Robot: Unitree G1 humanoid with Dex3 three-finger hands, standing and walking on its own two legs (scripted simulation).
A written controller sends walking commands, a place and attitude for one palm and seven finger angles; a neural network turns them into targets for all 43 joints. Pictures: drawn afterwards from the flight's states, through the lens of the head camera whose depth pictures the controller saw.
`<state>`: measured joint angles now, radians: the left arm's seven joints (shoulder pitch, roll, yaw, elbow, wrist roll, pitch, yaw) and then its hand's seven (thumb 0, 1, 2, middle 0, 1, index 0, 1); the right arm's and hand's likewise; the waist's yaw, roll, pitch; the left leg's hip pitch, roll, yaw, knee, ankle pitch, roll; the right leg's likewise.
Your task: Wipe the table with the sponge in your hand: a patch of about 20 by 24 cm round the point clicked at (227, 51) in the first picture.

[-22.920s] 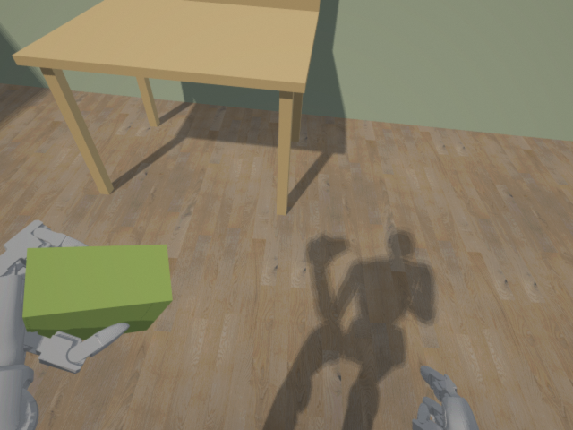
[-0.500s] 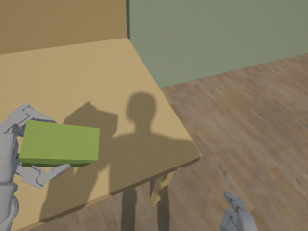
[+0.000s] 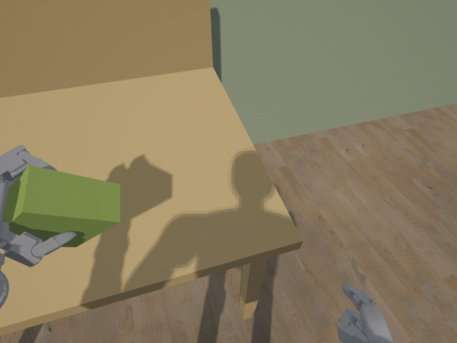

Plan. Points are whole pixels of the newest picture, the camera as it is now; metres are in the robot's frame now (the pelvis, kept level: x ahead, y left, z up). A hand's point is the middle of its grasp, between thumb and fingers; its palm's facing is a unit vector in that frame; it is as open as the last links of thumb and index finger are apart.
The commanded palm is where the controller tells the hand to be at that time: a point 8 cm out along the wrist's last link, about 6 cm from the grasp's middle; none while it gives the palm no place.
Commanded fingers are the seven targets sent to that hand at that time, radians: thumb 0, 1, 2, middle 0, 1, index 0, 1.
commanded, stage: turn the palm down, sponge in hand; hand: left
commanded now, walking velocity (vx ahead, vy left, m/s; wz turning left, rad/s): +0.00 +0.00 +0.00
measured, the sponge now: (70, 214) +0.24 +0.28 +0.13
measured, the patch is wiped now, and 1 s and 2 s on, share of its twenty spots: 0.00 0.00 0.00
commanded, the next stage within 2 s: move the sponge above the wiping area in 1.68 s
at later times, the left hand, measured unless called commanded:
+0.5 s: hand (43, 210) +0.24 +0.31 +0.14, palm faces +0.24 -0.38 -0.89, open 10.3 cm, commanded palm +0.20 +0.30 +0.19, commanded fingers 0.00 0.10 1.30 -1.20 -1.60 -1.20 -1.60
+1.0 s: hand (44, 215) +0.24 +0.32 +0.12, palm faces +0.03 -0.25 -0.97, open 10.3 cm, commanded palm +0.21 +0.32 +0.20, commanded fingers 0.00 0.10 1.30 -1.20 -1.60 -1.20 -1.60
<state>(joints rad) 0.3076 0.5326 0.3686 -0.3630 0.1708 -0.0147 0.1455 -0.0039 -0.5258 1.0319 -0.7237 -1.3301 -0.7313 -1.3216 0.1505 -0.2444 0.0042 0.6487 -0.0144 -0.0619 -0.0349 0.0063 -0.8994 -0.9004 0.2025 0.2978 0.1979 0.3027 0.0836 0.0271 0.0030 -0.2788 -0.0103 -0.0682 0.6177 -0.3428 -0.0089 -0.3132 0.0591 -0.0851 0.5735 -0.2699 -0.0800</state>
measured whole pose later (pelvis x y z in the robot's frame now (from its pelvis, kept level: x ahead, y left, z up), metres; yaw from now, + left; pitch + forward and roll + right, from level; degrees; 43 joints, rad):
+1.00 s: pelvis +0.01 +0.05 +0.01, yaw -2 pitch -1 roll +0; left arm 0.20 0.55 0.01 -0.33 0.70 0.47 -0.06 0.00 -0.52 1.03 -0.72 -1.34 -0.73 -1.33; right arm 0.04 -0.27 0.06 0.58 0.05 0.07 -0.08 0.01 -0.90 -0.90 0.20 0.30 0.20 0.30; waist 0.11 0.10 0.01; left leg -0.15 -0.06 -0.01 0.45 -0.27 0.06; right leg -0.22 0.01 -0.02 0.45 -0.21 -0.02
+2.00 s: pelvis +0.02 +0.03 +0.02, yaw -3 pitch -2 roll +0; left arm 0.12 0.55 -0.06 -0.24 0.89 0.41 0.01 0.00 -0.51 1.03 -0.73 -1.33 -0.74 -1.33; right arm 0.00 -0.26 0.05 0.67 0.03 0.08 -0.05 0.01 -0.90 -0.90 0.20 0.30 0.20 0.30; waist 0.14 0.09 0.01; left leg -0.07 -0.04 0.00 0.37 -0.25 0.04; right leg -0.16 0.04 0.00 0.40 -0.20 -0.04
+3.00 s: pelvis +0.02 +0.03 +0.02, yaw -3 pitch -1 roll +0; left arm 0.05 0.44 -0.11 -0.08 0.90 0.57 0.06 0.00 -0.51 1.03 -0.72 -1.34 -0.73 -1.33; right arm -0.01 -0.27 0.04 0.69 0.06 0.09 -0.04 0.01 -0.90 -0.90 0.20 0.30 0.20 0.30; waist 0.11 0.10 -0.01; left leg -0.09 -0.05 0.00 0.37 -0.25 0.04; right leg -0.18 0.03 0.00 0.40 -0.20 -0.03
